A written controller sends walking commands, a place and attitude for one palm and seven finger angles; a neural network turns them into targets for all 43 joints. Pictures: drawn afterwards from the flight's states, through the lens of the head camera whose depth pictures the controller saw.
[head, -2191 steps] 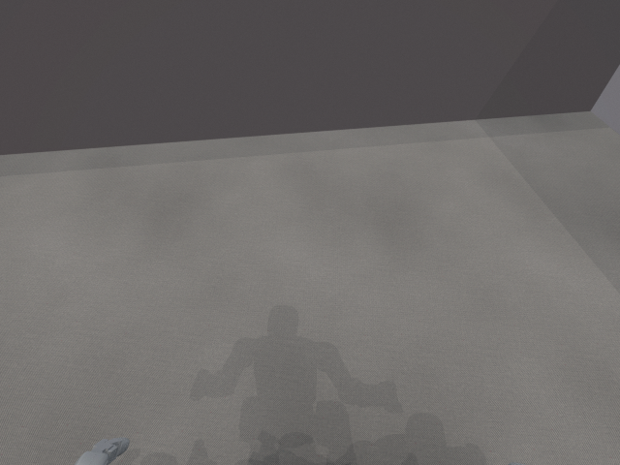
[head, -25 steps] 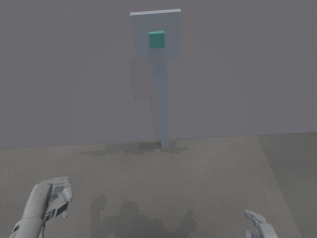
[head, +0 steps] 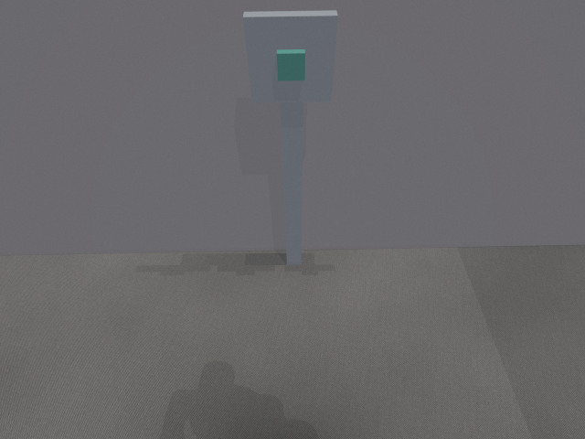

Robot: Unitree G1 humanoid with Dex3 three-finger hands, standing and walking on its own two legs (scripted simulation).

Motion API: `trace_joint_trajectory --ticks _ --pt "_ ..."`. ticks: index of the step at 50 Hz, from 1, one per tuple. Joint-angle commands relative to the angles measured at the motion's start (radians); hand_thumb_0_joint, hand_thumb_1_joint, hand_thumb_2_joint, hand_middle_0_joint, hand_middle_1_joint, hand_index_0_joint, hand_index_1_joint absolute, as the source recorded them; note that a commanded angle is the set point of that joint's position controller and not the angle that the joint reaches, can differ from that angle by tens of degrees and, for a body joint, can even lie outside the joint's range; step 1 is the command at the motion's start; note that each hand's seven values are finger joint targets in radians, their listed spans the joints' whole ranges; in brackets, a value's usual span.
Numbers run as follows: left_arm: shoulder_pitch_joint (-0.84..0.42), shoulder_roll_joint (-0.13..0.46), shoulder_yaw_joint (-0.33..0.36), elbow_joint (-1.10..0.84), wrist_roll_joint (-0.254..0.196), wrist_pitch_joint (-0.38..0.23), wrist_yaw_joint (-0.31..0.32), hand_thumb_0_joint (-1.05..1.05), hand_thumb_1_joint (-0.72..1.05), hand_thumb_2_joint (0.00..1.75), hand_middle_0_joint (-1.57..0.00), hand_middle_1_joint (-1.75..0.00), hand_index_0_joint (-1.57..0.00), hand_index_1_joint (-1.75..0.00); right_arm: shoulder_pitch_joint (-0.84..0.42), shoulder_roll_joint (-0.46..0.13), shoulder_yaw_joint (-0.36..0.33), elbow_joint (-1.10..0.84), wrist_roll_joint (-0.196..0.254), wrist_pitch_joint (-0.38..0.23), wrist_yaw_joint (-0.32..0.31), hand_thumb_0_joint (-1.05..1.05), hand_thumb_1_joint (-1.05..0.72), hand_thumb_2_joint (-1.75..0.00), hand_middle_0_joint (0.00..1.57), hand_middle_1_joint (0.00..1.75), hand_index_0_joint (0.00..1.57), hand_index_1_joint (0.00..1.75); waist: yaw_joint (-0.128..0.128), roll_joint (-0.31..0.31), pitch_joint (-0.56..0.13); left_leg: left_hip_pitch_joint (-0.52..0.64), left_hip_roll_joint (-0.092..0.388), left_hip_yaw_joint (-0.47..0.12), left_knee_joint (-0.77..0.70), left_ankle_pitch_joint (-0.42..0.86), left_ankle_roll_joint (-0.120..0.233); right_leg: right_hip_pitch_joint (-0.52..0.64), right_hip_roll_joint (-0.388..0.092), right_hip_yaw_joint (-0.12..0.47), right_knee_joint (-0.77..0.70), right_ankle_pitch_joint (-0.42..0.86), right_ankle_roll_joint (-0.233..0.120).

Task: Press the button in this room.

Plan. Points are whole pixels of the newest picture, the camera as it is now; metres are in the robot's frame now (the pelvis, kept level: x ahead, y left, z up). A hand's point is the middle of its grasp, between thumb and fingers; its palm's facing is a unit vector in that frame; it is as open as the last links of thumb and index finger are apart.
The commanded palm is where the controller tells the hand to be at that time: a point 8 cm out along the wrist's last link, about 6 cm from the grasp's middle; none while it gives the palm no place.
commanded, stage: let the arm hang, fingers relaxed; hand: left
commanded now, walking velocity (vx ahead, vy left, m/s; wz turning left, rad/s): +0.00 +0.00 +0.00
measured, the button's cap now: (291, 64) +0.84 +0.06 +0.10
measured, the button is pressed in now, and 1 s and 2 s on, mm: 0 0 0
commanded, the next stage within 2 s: stand and wait in 0.48 s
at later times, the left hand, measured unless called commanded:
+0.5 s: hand out of the picture +0.06 +0.18 -0.17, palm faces +0.00 -0.98 -0.21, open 7.3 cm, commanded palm none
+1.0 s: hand out of the picture +0.09 +0.19 -0.16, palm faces +0.00 -0.97 -0.25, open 7.3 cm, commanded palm none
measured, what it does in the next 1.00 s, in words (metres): shifts its weight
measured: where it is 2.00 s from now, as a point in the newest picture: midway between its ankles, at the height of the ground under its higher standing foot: outside the picture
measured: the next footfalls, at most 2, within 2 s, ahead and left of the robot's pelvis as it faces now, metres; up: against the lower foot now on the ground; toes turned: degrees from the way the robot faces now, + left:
none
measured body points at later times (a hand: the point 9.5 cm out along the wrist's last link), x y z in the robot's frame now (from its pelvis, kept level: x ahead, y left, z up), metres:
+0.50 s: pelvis +0.03 +0.00 +0.01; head +0.05 +0.00 +0.45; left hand +0.06 +0.24 -0.15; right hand +0.04 -0.23 -0.16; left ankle +0.05 +0.09 -0.74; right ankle +0.04 -0.09 -0.74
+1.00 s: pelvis +0.06 -0.01 +0.01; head +0.08 -0.02 +0.46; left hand +0.09 +0.24 -0.14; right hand +0.09 -0.25 -0.15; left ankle +0.05 +0.09 -0.74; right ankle +0.04 -0.09 -0.74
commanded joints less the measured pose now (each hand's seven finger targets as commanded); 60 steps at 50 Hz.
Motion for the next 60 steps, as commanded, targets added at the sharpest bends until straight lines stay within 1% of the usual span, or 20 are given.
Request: trace_joint_trajectory --ticks 1,3,4,8,9,13,15,19,27,34,38,42,44,47,50,51,53,54,56,60 --pt "-0.031 0.115 0.024 -0.041 0.002 -0.033 0.012 0.0 0.9 0.9 -0.2 -0.3 -0.2 -0.3 0.056 -0.111 -0.027 -0.017 0.001 -0.019 -0.015 0.0 -0.9 -0.9 0.2 0.3 0.2 0.3 -0.016 -0.085 0.029 -0.006 0.094 -0.118 -0.117 -0.182 0.009 -0.086 -0.133 0.182 -0.176 -0.303 -0.028" --pt "-0.031 0.112 0.024 -0.031 0.002 -0.032 0.012 0.0 0.9 0.9 -0.2 -0.3 -0.2 -0.3 0.049 -0.108 -0.025 -0.01 0.001 -0.021 -0.016 0.0 -0.9 -0.9 0.2 0.3 0.2 0.3 -0.013 -0.077 0.041 -0.008 0.098 -0.12 -0.13 -0.172 0.011 -0.084 -0.128 0.178 -0.169 -0.277 -0.025" --pt "-0.025 0.114 0.024 -0.029 0.003 -0.034 0.013 0.0 0.9 0.9 -0.2 -0.3 -0.2 -0.3 0.045 -0.115 -0.026 -0.008 0.003 -0.022 -0.016 0.0 -0.9 -0.9 0.2 0.3 0.2 0.3 -0.01 -0.056 0.038 -0.007 0.102 -0.121 -0.135 -0.169 0.01 -0.078 -0.123 0.176 -0.163 -0.266 -0.022" --pt "-0.032 0.106 0.025 -0.019 0.002 -0.032 0.013 0.0 0.9 0.9 -0.2 -0.3 -0.2 -0.3 0.023 -0.11 -0.023 0.002 0.001 -0.031 -0.018 0.0 -0.9 -0.9 0.2 0.3 0.2 0.3 0.0 -0.017 0.055 -0.055 0.118 -0.153 -0.196 -0.202 0.011 -0.03 -0.112 0.158 -0.129 -0.194 -0.014" --pt "-0.026 0.106 0.024 -0.017 0.004 -0.032 0.014 0.0 0.9 0.9 -0.2 -0.3 -0.2 -0.3 0.017 -0.109 -0.024 0.0 0.002 -0.031 -0.018 0.0 -0.9 -0.9 0.2 0.3 0.2 0.3 0.005 -0.014 0.046 -0.059 0.12 -0.156 -0.199 -0.199 0.012 -0.011 -0.111 0.154 -0.125 -0.177 -0.012" --pt "-0.042 0.1 0.022 -0.013 0.002 -0.036 0.013 0.0 0.9 0.9 -0.2 -0.3 -0.2 -0.3 0.0 -0.109 -0.02 0.007 0.002 -0.039 -0.019 0.0 -0.9 -0.9 0.2 0.3 0.2 0.3 0.004 -0.006 0.019 -0.035 0.121 -0.151 -0.208 -0.141 0.007 0.024 -0.117 0.148 -0.114 -0.102 -0.01" --pt "-0.047 0.095 0.02 -0.011 0.002 -0.037 0.013 0.0 0.9 0.9 -0.2 -0.3 -0.2 -0.3 -0.009 -0.105 -0.019 0.006 0.004 -0.041 -0.019 0.0 -0.9 -0.9 0.2 0.3 0.2 0.3 0.005 -0.009 0.01 -0.023 0.122 -0.148 -0.205 -0.115 0.005 0.032 -0.117 0.146 -0.112 -0.076 -0.007" --pt "-0.062 0.101 0.019 -0.012 0.0 -0.045 0.015 0.0 0.9 0.9 -0.2 -0.3 -0.2 -0.3 -0.021 -0.111 -0.019 0.012 0.007 -0.045 -0.02 0.0 -0.9 -0.9 0.2 0.3 0.2 0.3 0.0 -0.031 -0.028 0.034 0.119 -0.129 -0.176 0.001 0.001 0.053 -0.127 0.146 -0.118 -0.016 -0.007" --pt "-0.088 0.109 0.016 -0.001 -0.003 -0.052 0.015 0.0 0.9 0.9 -0.2 -0.3 -0.2 -0.3 -0.051 -0.125 -0.015 0.03 0.008 -0.048 -0.023 0.0 -0.9 -0.9 0.2 0.3 0.2 0.3 -0.006 -0.025 -0.041 0.09 0.123 -0.114 -0.171 0.092 -0.006 0.078 -0.137 0.147 -0.132 0.066 -0.006" --pt "-0.092 0.115 0.011 0.006 -0.003 -0.051 0.015 0.0 0.9 0.9 -0.2 -0.3 -0.2 -0.3 -0.078 -0.133 -0.014 0.033 0.01 -0.041 -0.024 0.0 -0.9 -0.9 0.2 0.3 0.2 0.3 -0.008 -0.037 -0.017 0.111 0.123 -0.108 -0.171 0.08 -0.009 0.066 -0.135 0.151 -0.154 0.056 -0.004" --pt "-0.097 0.125 0.011 0.007 -0.005 -0.055 0.014 0.0 0.9 0.9 -0.2 -0.3 -0.2 -0.3 -0.084 -0.146 -0.014 0.039 0.01 -0.047 -0.025 0.0 -0.9 -0.9 0.2 0.3 0.2 0.3 -0.008 -0.042 -0.053 0.137 0.127 -0.106 -0.169 0.139 -0.007 0.098 -0.14 0.149 -0.144 0.132 -0.005" --pt "-0.099 0.128 0.011 0.008 -0.005 -0.055 0.015 0.0 0.9 0.9 -0.2 -0.3 -0.2 -0.3 -0.094 -0.149 -0.011 0.041 0.01 -0.049 -0.027 0.0 -0.9 -0.9 0.2 0.3 0.2 0.3 -0.007 -0.031 -0.06 0.15 0.129 -0.106 -0.172 0.167 -0.007 0.108 -0.141 0.15 -0.14 0.164 -0.005" --pt "-0.1 0.131 0.011 0.009 -0.004 -0.055 0.016 0.0 0.9 0.9 -0.2 -0.3 -0.2 -0.3 -0.099 -0.149 -0.011 0.04 0.012 -0.046 -0.027 0.0 -0.9 -0.9 0.2 0.3 0.2 0.3 -0.007 -0.053 -0.05 0.15 0.13 -0.103 -0.171 0.163 -0.008 0.106 -0.14 0.145 -0.144 0.164 -0.004" --pt "-0.101 0.134 0.011 0.011 -0.005 -0.055 0.015 0.0 0.9 0.9 -0.2 -0.3 -0.2 -0.3 -0.105 -0.153 -0.011 0.046 0.011 -0.047 -0.028 0.0 -0.9 -0.9 0.2 0.3 0.2 0.3 -0.006 -0.036 -0.044 0.157 0.13 -0.1 -0.176 0.165 -0.008 0.107 -0.143 0.148 -0.151 0.17 -0.005" --pt "-0.103 0.138 0.011 0.01 -0.005 -0.057 0.016 0.0 0.9 0.9 -0.2 -0.3 -0.2 -0.3 -0.107 -0.155 -0.011 0.048 0.011 -0.047 -0.028 0.0 -0.9 -0.9 0.2 0.3 0.2 0.3 -0.008 -0.047 -0.044 0.163 0.131 -0.097 -0.174 0.177 -0.01 0.111 -0.145 0.15 -0.15 0.202 -0.006" --pt "-0.102 0.142 0.012 0.009 -0.005 -0.059 0.016 0.0 0.9 0.9 -0.2 -0.3 -0.2 -0.3 -0.106 -0.159 -0.011 0.047 0.011 -0.049 -0.029 0.0 -0.9 -0.9 0.2 0.3 0.2 0.3 -0.007 -0.051 -0.062 0.172 0.13 -0.098 -0.172 0.197 -0.009 0.126 -0.145 0.151 -0.146 0.229 -0.006" --pt "-0.106 0.146 0.014 0.006 -0.006 -0.06 0.016 0.0 0.9 0.9 -0.2 -0.3 -0.2 -0.3 -0.113 -0.165 -0.013 0.046 0.011 -0.049 -0.029 0.0 -0.9 -0.9 0.2 0.3 0.2 0.3 -0.006 -0.038 -0.064 0.176 0.13 -0.095 -0.171 0.198 -0.011 0.13 -0.146 0.152 -0.147 0.241 -0.008" --pt "-0.107 0.143 0.013 0.005 -0.006 -0.059 0.017 0.0 0.9 0.9 -0.2 -0.3 -0.2 -0.3 -0.108 -0.16 -0.011 0.045 0.012 -0.047 -0.03 0.0 -0.9 -0.9 0.2 0.3 0.2 0.3 -0.008 -0.051 -0.059 0.171 0.131 -0.096 -0.171 0.19 -0.011 0.129 -0.143 0.148 -0.149 0.227 -0.007" --pt "-0.108 0.14 0.011 0.007 -0.007 -0.057 0.016 0.0 0.9 0.9 -0.2 -0.3 -0.2 -0.3 -0.111 -0.16 -0.009 0.05 0.01 -0.048 -0.03 0.0 -0.9 -0.9 0.2 0.3 0.2 0.3 -0.006 -0.032 -0.051 0.17 0.131 -0.095 -0.177 0.191 -0.012 0.128 -0.144 0.151 -0.149 0.22 -0.007" --pt "-0.111 0.146 0.014 0.005 -0.007 -0.059 0.016 0.0 0.9 0.9 -0.2 -0.3 -0.2 -0.3 -0.111 -0.162 -0.009 0.05 0.01 -0.049 -0.031 0.0 -0.9 -0.9 0.2 0.3 0.2 0.3 -0.006 -0.044 -0.051 0.173 0.132 -0.093 -0.177 0.195 -0.013 0.135 -0.145 0.149 -0.154 0.234 -0.007"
